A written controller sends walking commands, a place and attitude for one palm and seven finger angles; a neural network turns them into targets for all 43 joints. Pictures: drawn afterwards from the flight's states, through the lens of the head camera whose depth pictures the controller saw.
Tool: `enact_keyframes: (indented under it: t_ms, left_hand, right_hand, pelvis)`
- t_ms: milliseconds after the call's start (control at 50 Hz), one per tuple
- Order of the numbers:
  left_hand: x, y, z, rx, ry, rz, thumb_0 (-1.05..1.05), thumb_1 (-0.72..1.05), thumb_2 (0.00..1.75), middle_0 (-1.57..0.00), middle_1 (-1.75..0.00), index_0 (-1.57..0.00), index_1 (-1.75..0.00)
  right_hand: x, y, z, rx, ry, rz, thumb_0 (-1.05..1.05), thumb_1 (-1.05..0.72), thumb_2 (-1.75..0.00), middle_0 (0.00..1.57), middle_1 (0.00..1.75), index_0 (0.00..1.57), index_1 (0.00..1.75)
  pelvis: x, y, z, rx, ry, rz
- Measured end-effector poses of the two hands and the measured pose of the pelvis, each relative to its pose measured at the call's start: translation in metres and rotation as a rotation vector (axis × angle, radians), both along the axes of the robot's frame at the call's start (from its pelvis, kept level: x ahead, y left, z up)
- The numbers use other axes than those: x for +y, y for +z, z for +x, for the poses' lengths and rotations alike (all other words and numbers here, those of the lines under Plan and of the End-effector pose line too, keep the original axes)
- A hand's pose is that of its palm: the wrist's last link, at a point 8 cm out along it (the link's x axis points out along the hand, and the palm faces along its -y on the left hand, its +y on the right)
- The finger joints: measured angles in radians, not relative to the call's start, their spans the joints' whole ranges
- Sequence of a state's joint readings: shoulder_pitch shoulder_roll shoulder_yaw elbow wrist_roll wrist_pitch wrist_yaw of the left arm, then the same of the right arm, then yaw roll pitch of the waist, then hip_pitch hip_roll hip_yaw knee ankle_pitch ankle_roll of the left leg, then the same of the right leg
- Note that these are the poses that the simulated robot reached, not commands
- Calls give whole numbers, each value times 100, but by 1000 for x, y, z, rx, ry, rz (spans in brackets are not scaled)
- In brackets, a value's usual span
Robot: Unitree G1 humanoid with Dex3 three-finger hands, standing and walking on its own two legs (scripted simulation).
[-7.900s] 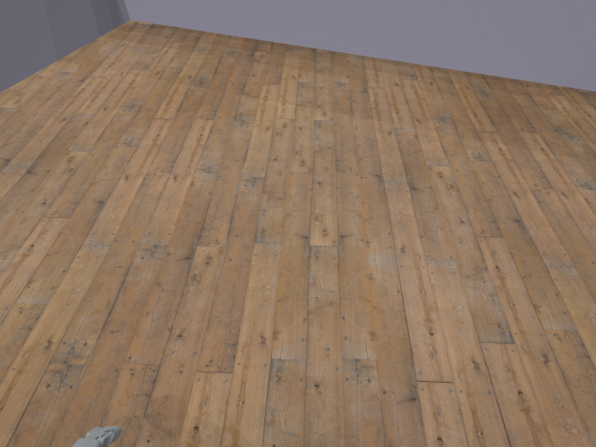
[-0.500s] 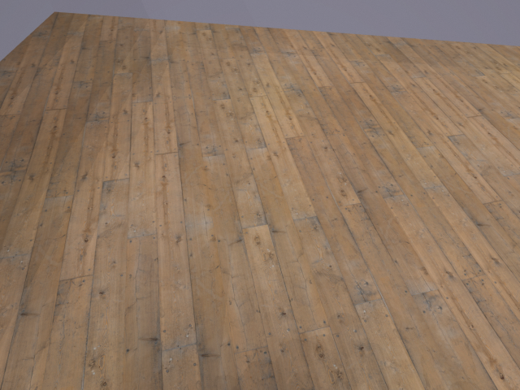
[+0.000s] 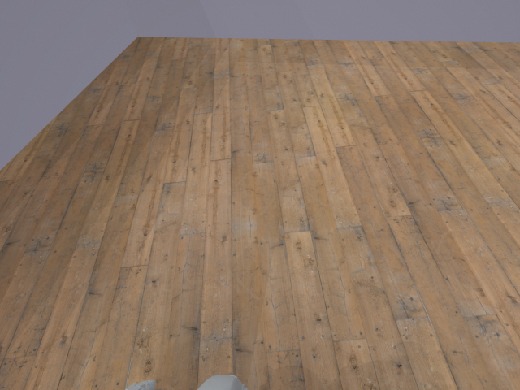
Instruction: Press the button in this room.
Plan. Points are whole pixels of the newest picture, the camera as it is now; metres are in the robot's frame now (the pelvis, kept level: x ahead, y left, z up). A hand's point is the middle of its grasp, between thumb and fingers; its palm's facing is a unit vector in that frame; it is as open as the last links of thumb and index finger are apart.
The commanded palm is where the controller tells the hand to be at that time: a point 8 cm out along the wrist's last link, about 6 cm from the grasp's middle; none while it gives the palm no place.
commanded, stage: turn or walk to find it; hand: left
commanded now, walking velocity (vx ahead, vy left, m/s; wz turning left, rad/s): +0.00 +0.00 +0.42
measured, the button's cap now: out of the picture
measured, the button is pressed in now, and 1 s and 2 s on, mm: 0 0 0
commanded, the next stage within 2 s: stand and wait in 1.82 s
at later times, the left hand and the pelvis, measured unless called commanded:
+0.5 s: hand out of the picture -0.06 +0.26 -0.18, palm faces +0.28 -0.93 -0.24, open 7.4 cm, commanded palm none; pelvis -0.04 +0.04 +0.00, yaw +13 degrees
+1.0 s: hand out of the picture -0.06 +0.18 -0.14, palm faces +0.43 -0.86 -0.27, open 7.4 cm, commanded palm none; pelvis -0.06 -0.02 +0.00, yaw +25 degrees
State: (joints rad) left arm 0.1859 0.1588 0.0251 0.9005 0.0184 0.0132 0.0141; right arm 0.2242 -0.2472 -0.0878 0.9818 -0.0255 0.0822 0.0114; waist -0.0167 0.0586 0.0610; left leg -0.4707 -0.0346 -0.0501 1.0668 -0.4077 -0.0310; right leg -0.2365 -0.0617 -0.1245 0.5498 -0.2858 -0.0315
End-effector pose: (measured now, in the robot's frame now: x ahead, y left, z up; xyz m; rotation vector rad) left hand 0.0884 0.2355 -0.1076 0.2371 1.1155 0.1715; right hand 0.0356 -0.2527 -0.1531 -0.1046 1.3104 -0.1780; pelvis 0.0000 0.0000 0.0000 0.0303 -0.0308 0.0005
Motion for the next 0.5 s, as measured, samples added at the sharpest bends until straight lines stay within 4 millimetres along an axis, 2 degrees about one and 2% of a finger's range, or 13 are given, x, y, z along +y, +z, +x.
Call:
enact_keyframes:
  t_ms: [120, 200, 280, 380, 440, 500]
  left_hand:
    - [-4, -3, -39, 55, 74, -15, 1, 90, 89, -20, -29, -20, -30]
    - [4, -10, -68, 87, 134, -27, 1, 91, 89, -20, -29, -21, -30]
    - [22, -22, -103, 133, 198, -41, 1, 91, 89, -20, -29, -21, -30]
    - [51, -45, -147, 194, 281, -63, 1, 90, 89, -20, -29, -20, -30]
    - [61, -43, -160, 225, 308, -64, 1, 91, 89, -20, -29, -20, -30]
    - [67, -35, -162, 203, 325, -66, 1, 91, 89, -19, -29, -20, -30]
  right_hand:
    - [-8, 7, -6, 45, 53, -15, 1, -91, -90, 20, 30, 20, 30]
    - [-3, 10, 2, 64, 112, -32, 1, -91, -90, 20, 30, 19, 30]
    - [15, 15, 24, 26, 183, -54, 1, -91, -90, 20, 30, 19, 30]
    - [47, 20, 54, -86, 267, -84, 1, -91, -90, 20, 30, 19, 30]
    - [63, 29, 61, -125, 297, -85, 0, -91, -90, 20, 30, 20, 30]
    - [75, 34, 63, -135, 324, -76, 0, -91, -90, 20, 30, 20, 30]
  pelvis:
    - [-5, 5, -6, 3, 62, 6]
    - [0, 5, -11, 7, 102, 3]
    - [11, 0, -19, 11, 140, -10]
    - [32, -12, -31, 8, 182, -26]
    - [38, -6, -36, 2, 194, -35]
    - [41, 0, -39, 2, 218, -42]
